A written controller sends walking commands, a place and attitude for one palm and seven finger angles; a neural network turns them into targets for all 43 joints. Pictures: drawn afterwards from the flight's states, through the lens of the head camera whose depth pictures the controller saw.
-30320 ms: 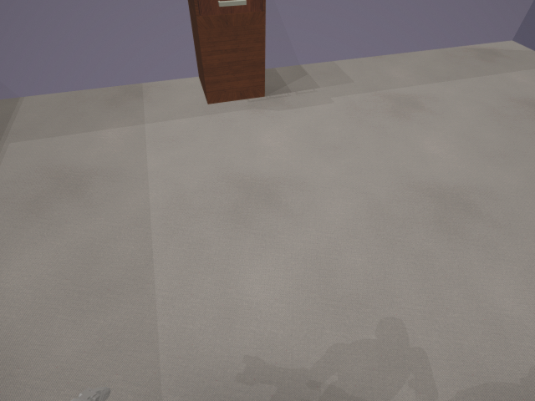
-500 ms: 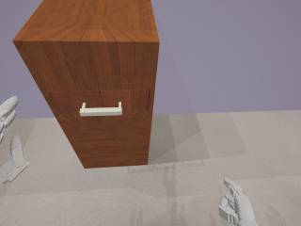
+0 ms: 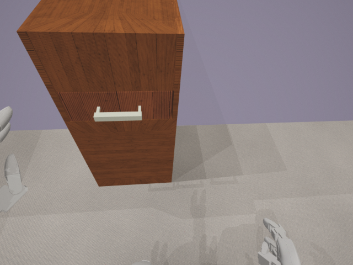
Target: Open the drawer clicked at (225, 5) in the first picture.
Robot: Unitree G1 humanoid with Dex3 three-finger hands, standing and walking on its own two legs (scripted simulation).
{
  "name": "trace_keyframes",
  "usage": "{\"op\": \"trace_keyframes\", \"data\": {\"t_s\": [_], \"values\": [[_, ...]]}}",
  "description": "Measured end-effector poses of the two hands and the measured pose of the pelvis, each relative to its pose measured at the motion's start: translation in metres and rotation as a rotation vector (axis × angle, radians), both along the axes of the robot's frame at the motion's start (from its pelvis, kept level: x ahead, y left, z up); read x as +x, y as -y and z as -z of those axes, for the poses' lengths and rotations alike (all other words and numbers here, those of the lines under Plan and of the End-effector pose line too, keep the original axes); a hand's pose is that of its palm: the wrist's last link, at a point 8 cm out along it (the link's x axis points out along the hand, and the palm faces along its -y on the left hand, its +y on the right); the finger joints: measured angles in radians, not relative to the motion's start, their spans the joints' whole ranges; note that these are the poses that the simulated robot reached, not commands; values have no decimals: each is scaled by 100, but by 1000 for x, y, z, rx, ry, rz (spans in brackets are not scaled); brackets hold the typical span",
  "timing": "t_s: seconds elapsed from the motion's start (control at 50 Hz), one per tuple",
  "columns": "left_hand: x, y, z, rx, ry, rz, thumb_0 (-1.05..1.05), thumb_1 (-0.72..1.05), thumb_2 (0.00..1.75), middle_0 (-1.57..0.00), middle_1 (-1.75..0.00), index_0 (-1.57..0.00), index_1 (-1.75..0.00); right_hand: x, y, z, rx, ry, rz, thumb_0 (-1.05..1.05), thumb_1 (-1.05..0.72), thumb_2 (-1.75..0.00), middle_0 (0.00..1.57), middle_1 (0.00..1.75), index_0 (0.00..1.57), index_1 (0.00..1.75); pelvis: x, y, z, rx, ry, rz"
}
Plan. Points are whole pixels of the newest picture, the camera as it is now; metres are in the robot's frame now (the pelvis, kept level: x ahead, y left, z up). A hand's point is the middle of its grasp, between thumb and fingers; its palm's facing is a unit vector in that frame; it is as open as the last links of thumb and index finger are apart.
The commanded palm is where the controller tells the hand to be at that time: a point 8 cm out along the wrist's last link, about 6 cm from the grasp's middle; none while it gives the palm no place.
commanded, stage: step back with the hand held close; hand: left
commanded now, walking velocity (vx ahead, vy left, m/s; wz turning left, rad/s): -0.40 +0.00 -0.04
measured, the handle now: (118, 112) +0.61 +0.24 -0.10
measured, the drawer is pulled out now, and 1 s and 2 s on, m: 0.00 0.00 0.00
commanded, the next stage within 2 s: stop stepping back and stand still in 0.54 s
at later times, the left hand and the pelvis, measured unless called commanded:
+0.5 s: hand out of the picture +0.09 +0.25 +0.17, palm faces +0.29 -0.88 -0.37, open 7.4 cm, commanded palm +0.02 +0.29 +0.19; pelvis -0.12 +0.02 +0.02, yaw -2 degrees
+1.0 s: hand out of the picture -0.02 +0.23 +0.17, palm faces +0.35 -0.84 -0.41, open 7.4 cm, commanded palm -0.09 +0.27 +0.19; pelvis -0.23 -0.01 +0.00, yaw -3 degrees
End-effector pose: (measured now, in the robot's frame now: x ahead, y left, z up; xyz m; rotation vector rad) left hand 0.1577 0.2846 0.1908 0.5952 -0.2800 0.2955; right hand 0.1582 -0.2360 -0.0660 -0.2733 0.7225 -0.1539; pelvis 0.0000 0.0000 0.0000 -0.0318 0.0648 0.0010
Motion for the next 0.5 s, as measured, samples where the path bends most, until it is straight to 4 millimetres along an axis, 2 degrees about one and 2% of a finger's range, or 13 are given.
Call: {"op": "trace_keyframes", "data": {"t_s": [0.12, 0.18, 0.3, 0.4, 0.5], "values": [[-15, 9, 9, -72, -35, 52, 1, 89, 90, -22, -30, -21, -30, -5, 0, -4, 5, 3, 13, 1, -90, -90, 21, 30, 20, 30, -18, -5, -3, -16, 8, -25], [-28, -4, 8, -64, -30, 48, 1, 89, 90, -22, -30, -21, -31, -9, -5, -12, -16, 6, 23, 1, -90, -90, 20, 30, 20, 30, -24, -12, -4, -23, -7, -37], [-56, -30, 1, -56, -46, -6, 1, 89, 90, -22, -30, -21, -31, -22, -30, -29, -30, 32, -41, 1, -90, -90, 20, 30, 20, 30, -53, -19, -15, -25, -13, -29], [-85, -23, -2, -122, -43, 11, 2, 89, 90, -21, -30, -21, -30, -44, -47, -37, 8, 79, -82, 1, -90, -90, 20, 30, 20, 30, -80, -22, -20, -46, -19, 21], [-107, -8, 2, -169, -27, 53, 1, 89, 90, -21, -30, -21, -30, -79, -49, -37, 17, 96, -91, 1, -90, -90, 21, 30, 21, 30, -117, -15, -19, -45, -24, 36]]}}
